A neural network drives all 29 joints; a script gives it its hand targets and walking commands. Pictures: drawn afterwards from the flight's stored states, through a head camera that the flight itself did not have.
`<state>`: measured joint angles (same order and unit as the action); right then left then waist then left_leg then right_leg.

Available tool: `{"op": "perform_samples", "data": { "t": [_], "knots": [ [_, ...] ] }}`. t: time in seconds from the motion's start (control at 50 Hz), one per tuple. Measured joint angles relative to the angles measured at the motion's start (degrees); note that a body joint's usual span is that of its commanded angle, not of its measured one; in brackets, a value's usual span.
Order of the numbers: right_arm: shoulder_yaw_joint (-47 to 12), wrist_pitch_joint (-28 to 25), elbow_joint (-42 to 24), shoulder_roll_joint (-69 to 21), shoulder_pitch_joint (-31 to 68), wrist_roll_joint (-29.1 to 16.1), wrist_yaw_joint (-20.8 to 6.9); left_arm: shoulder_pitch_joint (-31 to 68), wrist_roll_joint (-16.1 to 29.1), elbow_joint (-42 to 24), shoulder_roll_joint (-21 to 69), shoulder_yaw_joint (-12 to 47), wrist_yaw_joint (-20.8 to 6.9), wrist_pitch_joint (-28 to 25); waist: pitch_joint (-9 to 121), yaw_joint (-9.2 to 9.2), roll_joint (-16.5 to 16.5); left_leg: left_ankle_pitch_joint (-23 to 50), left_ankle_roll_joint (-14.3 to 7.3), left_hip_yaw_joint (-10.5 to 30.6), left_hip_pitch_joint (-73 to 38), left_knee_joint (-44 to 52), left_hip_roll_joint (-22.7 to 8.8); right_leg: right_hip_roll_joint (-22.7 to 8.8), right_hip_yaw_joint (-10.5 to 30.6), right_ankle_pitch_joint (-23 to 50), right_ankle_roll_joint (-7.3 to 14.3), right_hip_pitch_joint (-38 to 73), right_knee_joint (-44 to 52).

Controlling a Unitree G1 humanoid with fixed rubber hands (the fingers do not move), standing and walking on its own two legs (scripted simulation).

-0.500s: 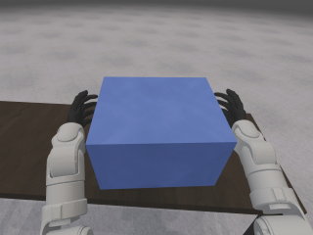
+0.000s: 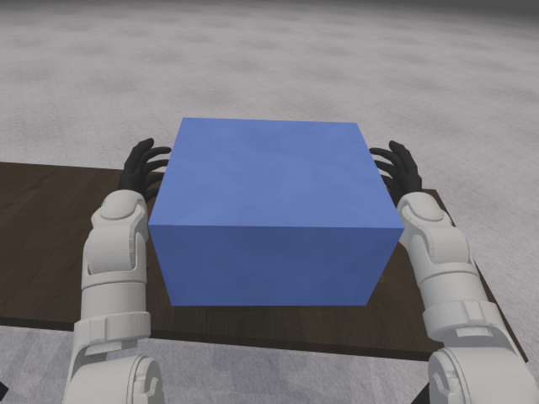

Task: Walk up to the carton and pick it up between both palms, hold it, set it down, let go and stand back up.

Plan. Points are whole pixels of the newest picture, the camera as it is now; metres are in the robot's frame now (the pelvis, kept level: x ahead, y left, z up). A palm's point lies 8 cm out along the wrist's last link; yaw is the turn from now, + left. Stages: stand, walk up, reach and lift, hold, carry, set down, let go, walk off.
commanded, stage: hold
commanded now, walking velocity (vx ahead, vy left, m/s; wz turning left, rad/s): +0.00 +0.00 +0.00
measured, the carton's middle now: (270, 207) +0.40 +0.01 +0.14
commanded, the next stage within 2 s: set down in 0.12 s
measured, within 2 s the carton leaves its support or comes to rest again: neither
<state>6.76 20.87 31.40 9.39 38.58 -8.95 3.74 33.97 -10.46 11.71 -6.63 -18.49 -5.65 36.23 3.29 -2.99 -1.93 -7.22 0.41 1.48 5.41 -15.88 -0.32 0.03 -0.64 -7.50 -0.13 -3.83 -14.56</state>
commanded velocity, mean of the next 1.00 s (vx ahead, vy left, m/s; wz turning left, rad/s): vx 0.00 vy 0.00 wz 0.00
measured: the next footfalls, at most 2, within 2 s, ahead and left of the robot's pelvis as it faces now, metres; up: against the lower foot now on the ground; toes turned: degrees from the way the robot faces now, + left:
none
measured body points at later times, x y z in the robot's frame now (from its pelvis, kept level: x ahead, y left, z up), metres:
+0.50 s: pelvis +0.02 +0.00 +0.00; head -0.03 +0.02 +0.45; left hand +0.39 +0.22 +0.19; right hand +0.40 -0.17 +0.18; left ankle +0.02 +0.12 -0.75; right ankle +0.01 -0.12 -0.75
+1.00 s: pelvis +0.03 +0.00 +0.00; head +0.01 +0.03 +0.45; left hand +0.40 +0.22 +0.14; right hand +0.41 -0.18 +0.14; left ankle +0.02 +0.12 -0.75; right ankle +0.01 -0.12 -0.75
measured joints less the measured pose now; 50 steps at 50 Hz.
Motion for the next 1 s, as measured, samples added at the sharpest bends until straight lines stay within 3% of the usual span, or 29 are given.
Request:
{"op": "perform_samples", "data": {
  "t": [0.28,0.54,0.72,1.0],
  "knots": [
    [-1.45,-1.76,-4.45,0.35,-3.22,-2.81,0.78,-4.21,-0.12,-5.96,0.40,1.48,0.32,-1.16,-1.40,-0.83,-1.20,-2.14,0.22,0.65,-1.94,-1.78,0.01,0.03,-0.66,-1.22,-0.09,3.18,0.35],
    [2.30,-12.31,-0.57,-3.58,-5.86,6.44,-0.70,-2.60,-2.43,1.33,0.79,-0.57,-2.75,-11.20,-3.99,1.36,-0.58,-2.65,-0.03,0.90,-4.58,-1.34,0.44,-0.41,-0.96,-2.37,-0.34,5.59,-0.04],
    [1.58,-17.06,0.04,-3.48,-8.93,6.24,0.42,-4.30,-0.06,3.64,-0.15,2.37,-0.94,-15.47,-4.86,1.78,-1.14,-3.14,0.29,1.57,-3.22,-2.02,0.31,-0.24,-1.64,-2.55,-0.20,4.90,0.25],
    [1.36,-18.49,2.30,-3.34,-8.68,6.54,0.73,-4.29,-0.28,6.89,0.12,2.01,-0.63,-17.99,-4.62,2.24,-1.59,-3.57,0.39,0.90,-2.45,-2.03,-0.12,0.14,-0.98,-2.63,-0.11,3.90,0.36]
  ]
}}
